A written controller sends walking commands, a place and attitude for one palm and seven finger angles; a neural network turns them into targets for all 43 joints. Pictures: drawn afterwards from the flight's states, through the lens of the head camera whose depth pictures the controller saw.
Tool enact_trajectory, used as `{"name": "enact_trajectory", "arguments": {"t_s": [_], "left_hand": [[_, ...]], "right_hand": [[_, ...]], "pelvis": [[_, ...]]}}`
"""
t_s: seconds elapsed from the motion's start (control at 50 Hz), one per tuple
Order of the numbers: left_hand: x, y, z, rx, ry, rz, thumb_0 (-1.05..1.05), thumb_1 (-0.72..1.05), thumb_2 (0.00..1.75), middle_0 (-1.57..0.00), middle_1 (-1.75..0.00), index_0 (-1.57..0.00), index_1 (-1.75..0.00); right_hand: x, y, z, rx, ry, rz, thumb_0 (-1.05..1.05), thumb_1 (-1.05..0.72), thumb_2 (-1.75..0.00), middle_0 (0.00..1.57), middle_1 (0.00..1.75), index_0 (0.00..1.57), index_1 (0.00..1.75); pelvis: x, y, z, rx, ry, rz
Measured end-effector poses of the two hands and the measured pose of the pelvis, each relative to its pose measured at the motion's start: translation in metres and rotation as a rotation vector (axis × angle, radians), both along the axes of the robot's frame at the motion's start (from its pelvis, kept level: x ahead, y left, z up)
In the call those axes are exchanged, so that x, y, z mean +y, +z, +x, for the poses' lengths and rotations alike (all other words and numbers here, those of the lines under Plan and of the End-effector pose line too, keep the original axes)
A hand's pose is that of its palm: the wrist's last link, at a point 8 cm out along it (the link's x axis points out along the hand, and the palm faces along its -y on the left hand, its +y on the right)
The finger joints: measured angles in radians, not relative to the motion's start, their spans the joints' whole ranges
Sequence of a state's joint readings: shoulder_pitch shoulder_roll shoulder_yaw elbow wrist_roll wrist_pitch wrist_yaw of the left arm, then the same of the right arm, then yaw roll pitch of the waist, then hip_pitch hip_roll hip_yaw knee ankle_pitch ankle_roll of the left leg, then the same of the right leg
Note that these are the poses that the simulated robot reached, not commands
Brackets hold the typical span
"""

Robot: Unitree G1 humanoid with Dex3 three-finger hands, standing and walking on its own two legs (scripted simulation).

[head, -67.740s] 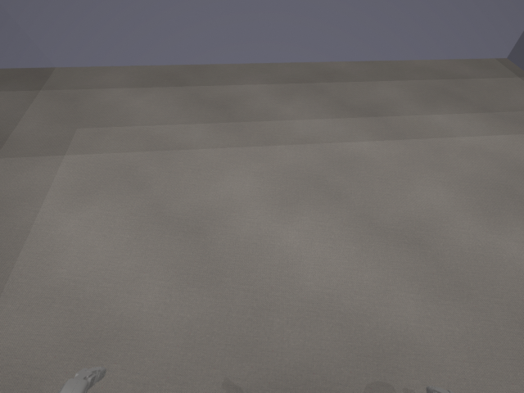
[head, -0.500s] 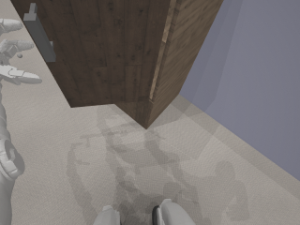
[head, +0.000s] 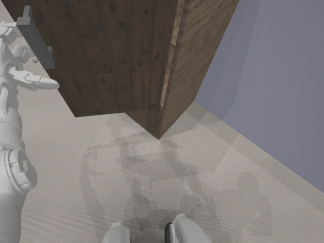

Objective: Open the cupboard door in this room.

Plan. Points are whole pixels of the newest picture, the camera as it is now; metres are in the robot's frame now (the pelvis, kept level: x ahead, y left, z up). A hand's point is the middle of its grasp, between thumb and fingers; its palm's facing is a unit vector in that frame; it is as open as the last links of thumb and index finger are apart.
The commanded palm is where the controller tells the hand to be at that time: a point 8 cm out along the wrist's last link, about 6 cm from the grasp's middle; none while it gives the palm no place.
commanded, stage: slide the fingers in behind the handle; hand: left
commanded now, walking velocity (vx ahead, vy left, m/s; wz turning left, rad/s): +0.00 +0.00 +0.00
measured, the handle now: (39, 39) +0.57 +0.24 +0.10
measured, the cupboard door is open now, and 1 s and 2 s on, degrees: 49 49 52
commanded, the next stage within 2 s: close the thumb around the handle in 0.84 s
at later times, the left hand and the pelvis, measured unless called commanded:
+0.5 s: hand (46, 62) +0.51 +0.22 +0.10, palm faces +0.06 -1.00 +0.00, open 13.9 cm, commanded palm +0.49 +0.26 +0.10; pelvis +0.00 +0.00 +0.00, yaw +0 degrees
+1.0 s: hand (44, 59) +0.52 +0.22 +0.10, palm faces +0.06 -1.00 +0.02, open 13.9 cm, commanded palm +0.49 +0.26 +0.10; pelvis +0.00 +0.01 +0.00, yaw +0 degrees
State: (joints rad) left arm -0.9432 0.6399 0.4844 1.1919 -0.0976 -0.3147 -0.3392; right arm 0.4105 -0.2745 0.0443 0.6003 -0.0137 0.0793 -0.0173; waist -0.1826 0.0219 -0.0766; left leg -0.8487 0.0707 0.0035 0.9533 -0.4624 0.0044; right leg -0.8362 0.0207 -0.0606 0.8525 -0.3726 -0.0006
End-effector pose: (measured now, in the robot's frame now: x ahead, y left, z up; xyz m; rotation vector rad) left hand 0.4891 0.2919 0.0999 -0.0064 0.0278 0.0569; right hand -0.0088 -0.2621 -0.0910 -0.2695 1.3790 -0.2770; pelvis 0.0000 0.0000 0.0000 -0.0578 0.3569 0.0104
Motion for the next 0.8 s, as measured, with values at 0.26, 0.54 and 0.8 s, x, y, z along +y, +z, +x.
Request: {"name": "enact_trajectory", "arguments": {"t_s": [0.26, 0.54, 0.8], "left_hand": [[-0.017, 0.002, -0.002, -0.002, -0.003, -0.003, -0.01, -0.50, 0.30, -0.30, -1.20, -0.30, -1.20], [-0.023, -0.001, -0.002, 0.003, 0.007, 0.002, -0.01, -0.50, 0.30, -0.28, -1.20, -0.30, -1.20], [-0.021, -0.002, 0.002, -0.002, 0.006, -0.012, -0.01, -0.50, 0.30, -0.31, -1.21, -0.30, -1.20]], "right_hand": [[-0.004, 0.001, -0.006, 0.005, -0.012, 0.010, 0.00, -0.91, -0.90, 0.20, 0.30, 0.20, 0.30], [0.000, -0.002, -0.001, -0.026, 0.009, 0.011, 0.00, -0.91, -0.90, 0.20, 0.30, 0.20, 0.30], [0.008, -0.002, -0.011, 0.001, -0.003, 0.017, 0.00, -0.91, -0.90, 0.20, 0.30, 0.20, 0.30]], "pelvis": [[-0.004, 0.002, 0.000, -0.010, -0.001, 0.006], [-0.001, 0.001, -0.005, -0.011, 0.005, 0.006], [0.004, -0.001, -0.004, -0.005, 0.001, 0.003]]}}
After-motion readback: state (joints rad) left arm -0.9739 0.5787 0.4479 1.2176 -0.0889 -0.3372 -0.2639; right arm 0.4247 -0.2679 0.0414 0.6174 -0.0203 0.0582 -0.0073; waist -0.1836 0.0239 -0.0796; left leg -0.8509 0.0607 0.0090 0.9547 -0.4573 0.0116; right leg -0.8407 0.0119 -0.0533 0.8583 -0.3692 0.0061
